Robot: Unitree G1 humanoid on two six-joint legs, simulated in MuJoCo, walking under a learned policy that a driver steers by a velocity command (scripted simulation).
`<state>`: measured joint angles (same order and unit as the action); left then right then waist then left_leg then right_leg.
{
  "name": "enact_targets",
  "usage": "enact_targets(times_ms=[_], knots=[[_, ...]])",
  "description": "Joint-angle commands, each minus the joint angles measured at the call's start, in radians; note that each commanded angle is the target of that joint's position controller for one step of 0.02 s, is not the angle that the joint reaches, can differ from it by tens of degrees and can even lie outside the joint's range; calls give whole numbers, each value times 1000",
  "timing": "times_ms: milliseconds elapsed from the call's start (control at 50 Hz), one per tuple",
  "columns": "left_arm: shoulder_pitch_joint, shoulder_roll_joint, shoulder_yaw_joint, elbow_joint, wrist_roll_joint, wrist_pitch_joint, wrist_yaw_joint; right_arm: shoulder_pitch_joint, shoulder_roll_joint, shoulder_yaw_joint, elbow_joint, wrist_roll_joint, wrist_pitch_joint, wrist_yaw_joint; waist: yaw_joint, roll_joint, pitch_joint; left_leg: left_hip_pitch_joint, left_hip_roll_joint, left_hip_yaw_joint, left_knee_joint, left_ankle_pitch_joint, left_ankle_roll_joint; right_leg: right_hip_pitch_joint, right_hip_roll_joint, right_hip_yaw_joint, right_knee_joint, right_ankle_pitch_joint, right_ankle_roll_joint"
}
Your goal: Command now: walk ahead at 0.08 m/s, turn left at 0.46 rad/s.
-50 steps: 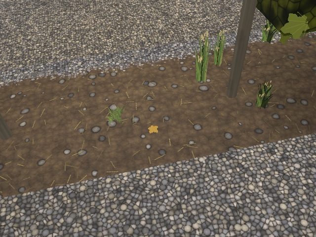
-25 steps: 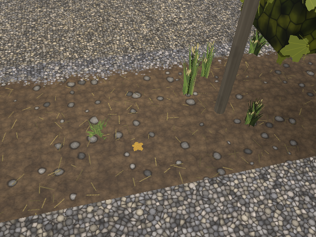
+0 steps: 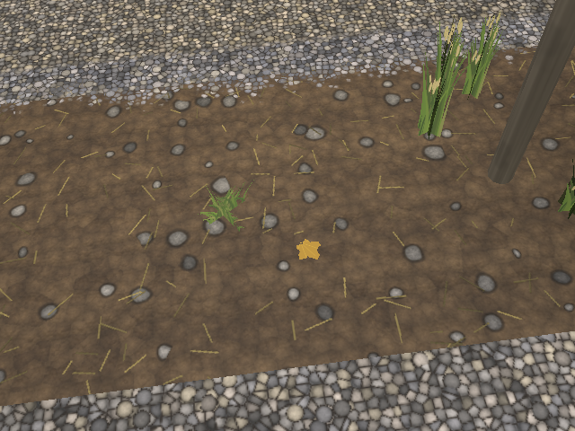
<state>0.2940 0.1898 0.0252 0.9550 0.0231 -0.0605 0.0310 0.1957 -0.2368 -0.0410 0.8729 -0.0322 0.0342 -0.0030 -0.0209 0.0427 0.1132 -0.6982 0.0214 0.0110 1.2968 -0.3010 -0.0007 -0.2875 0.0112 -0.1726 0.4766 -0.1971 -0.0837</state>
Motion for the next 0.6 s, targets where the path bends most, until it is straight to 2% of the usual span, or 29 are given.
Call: enact_targets(times_ms=[20,60,100,160,180,200,220,240,260,280,300,320,340,360,400,420,500,560,600], knots=[[-68,135,23,-96,-5,-22,-4,175,4,0,-32,8,-9,42,-80,-202,-171,281,14,-4,-334,271,17,-105,-266,62,-117,727,-118],[-63,144,28,-109,-16,-18,-13,116,-5,0,-58,11,-11,48,-63,-186,-196,338,4,22,-421,305,40,-79,-284,45,-102,634,-104],[-37,160,37,-117,-18,1,-17,20,-28,-7,-99,0,1,50,-27,-162,-161,347,0,46,-463,238,58,-74,-306,50,-94,461,-91],[21,193,55,-125,1,45,-9,-57,-57,-20,-155,-3,5,51,25,-135,-113,315,-7,57,-542,14,88,-7,-355,79,-28,290,-77],[37,204,61,-127,7,58,-8,-51,-54,-21,-166,1,-4,49,28,-111,-115,334,-13,59,-614,-21,99,18,-360,78,30,248,-64],[76,211,68,-118,15,68,-9,-23,-58,-23,-166,4,-20,44,22,-46,-134,400,-9,28,-732,41,112,23,-335,55,138,171,-30],[151,183,65,-131,17,72,-15,18,-151,-46,-170,-3,-37,30,34,166,-198,515,146,-216,-852,309,158,-48,-239,-23,391,-47,36],[96,131,49,-215,-5,80,-22,56,-255,-71,-193,13,-28,30,-2,315,-238,656,413,-619,-921,673,368,-345,-16,-19,659,-534,101],[-30,169,51,-236,5,97,-21,154,-240,-76,-164,38,-15,24,-67,117,-276,667,372,-594,-930,601,406,-386,-23,153,746,-484,107],[-73,149,50,-254,-12,104,-19,112,-220,-69,-161,32,-7,14,-45,88,-218,613,329,-502,-933,538,388,-409,-36,182,782,-401,109],[-80,136,47,-250,-15,102,-13,47,-180,-58,-166,24,2,5,-7,47,-163,546,261,-412,-939,486,336,-393,-54,197,757,-320,108],[-56,143,50,-242,-5,102,-9,-14,-154,-51,-180,28,5,-1,26,52,-153,502,207,-333,-947,465,292,-352,-61,198,712,-259,107],[-4,150,51,-219,12,104,-15,-34,-126,-45,-187,23,6,1,44,54,-179,463,164,-287,-965,381,273,-283,-55,178,691,-217,107],[10,150,52,-214,17,106,-25,-23,-115,-42,-186,20,3,8,45,43,-194,454,141,-280,-992,234,261,-252,-49,167,658,-197,104],[-15,134,45,-223,14,107,-50,13,-132,-50,-174,17,-1,21,26,57,-186,467,122,-305,-1059,-71,254,-249,-47,156,551,-184,103],[-37,128,43,-231,14,105,-59,31,-143,-54,-166,16,-3,25,15,67,-169,473,128,-324,-1082,-151,251,-252,-45,155,496,-179,104],[-74,119,35,-237,9,88,-70,78,-166,-60,-142,11,-15,37,-4,67,-148,446,157,-357,-1108,-262,236,-166,-27,147,302,-176,84],[-32,128,38,-221,3,75,-68,66,-176,-62,-139,11,-15,40,12,83,-137,345,151,-355,-1107,-340,218,-15,11,113,198,-214,46],[59,112,35,-187,3,65,-60,33,-169,-62,-140,22,-8,35,70,49,-118,229,122,-327,-1053,-413,193,156,27,79,33,-151,9]])
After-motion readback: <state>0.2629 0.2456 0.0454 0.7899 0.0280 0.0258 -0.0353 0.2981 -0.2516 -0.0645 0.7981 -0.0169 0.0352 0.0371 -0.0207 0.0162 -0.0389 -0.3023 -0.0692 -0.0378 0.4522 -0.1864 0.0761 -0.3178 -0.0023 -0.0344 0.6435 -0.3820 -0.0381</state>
